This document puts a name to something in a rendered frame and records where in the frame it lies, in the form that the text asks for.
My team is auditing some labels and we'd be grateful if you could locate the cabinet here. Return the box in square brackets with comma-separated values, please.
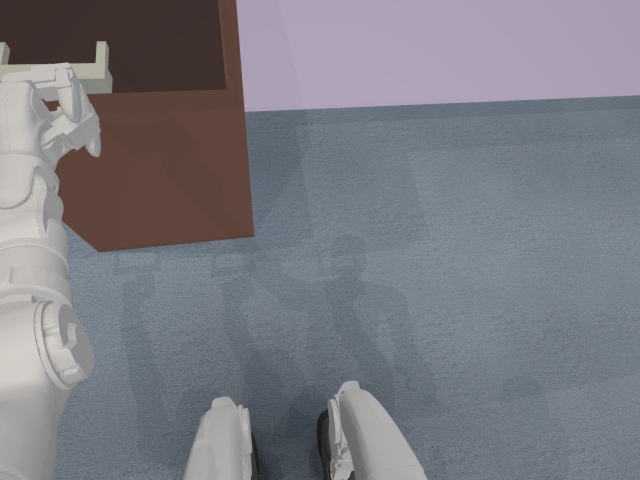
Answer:
[42, 0, 254, 252]

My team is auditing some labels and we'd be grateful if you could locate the handle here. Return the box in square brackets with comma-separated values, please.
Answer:
[0, 41, 113, 94]

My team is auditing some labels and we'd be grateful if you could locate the robot left forearm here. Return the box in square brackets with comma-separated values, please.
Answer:
[0, 154, 73, 313]

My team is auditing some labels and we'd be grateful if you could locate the robot thigh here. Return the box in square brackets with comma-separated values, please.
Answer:
[183, 404, 252, 480]
[328, 389, 428, 480]

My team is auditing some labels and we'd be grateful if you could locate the robot right thigh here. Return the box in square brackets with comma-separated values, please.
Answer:
[328, 389, 428, 480]

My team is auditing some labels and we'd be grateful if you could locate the robot left thigh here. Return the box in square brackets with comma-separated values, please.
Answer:
[183, 404, 252, 480]

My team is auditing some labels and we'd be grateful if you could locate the robot left hand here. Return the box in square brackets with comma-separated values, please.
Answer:
[0, 63, 101, 172]

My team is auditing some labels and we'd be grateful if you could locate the drawer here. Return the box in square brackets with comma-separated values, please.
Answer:
[0, 0, 226, 93]

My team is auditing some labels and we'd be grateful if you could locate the robot left upper arm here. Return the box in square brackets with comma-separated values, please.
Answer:
[0, 301, 94, 480]

